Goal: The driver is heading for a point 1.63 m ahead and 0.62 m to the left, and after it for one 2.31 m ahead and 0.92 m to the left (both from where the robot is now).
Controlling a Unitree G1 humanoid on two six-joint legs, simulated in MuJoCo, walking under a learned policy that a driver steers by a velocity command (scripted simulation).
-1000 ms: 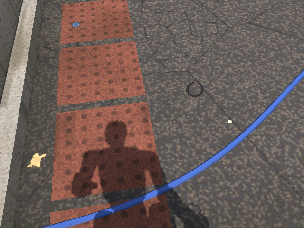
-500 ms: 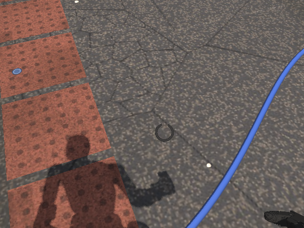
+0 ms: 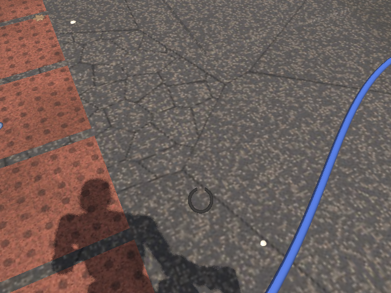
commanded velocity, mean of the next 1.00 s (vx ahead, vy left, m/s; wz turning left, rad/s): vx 0.01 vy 0.00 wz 0.43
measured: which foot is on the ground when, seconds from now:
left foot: up 0.00-0.24, down 0.26-0.80, up 0.82-1.00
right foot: down 0.00-0.26, up 0.28-0.76, down 0.78-1.00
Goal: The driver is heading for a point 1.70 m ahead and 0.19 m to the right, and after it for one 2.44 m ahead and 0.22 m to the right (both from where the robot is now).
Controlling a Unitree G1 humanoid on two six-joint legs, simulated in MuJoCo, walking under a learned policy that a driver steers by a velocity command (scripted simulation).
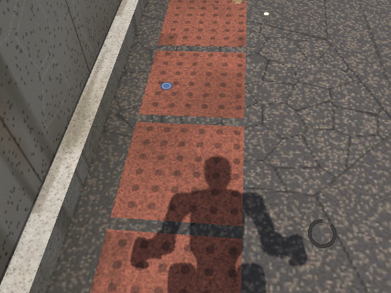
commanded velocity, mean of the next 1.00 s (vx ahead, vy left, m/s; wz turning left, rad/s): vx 0.00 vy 0.00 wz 0.03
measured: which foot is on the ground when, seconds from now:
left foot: up 0.00-0.06, down 0.08-1.00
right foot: down 0.00-1.00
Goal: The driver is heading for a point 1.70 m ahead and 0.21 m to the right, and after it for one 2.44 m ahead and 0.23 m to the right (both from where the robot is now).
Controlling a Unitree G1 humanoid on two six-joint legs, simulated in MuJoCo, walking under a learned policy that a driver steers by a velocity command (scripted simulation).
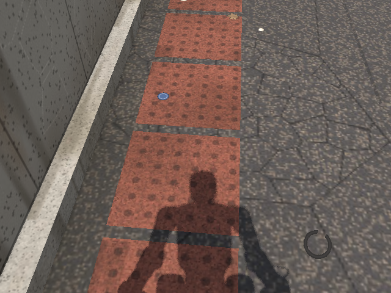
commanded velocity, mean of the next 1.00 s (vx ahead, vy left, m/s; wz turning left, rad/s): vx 0.35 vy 0.00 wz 0.00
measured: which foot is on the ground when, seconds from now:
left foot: down 0.00-0.28, up 0.30-0.72, down 0.74-1.00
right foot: down 0.00-0.76, up 0.78-1.00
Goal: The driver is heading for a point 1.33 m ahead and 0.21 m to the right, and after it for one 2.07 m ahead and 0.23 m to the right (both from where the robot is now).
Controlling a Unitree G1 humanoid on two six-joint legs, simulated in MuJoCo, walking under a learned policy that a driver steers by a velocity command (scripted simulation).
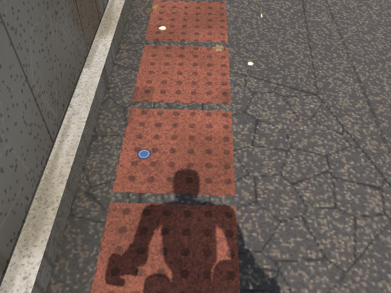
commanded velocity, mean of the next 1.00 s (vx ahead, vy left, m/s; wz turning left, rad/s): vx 0.23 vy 0.00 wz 0.00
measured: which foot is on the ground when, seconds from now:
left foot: down 0.00-0.26, up 0.28-0.54, down 0.56-0.86, up 0.88-1.00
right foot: up 0.00-0.22, down 0.24-1.00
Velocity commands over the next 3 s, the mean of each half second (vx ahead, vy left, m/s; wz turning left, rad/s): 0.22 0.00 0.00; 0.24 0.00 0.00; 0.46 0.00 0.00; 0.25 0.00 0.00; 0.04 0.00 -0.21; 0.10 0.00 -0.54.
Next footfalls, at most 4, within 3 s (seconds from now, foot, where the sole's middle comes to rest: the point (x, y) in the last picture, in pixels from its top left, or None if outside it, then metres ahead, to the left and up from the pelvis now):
0.24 right None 0.33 -0.14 -0.78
0.56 left None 0.27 0.10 -0.78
1.30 left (165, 250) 0.67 0.11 -0.78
1.82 right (217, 187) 0.94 -0.10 -0.78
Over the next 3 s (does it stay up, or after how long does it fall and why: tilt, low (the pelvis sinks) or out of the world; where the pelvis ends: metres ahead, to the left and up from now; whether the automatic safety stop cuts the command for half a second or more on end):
stays up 0.91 0.01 0.00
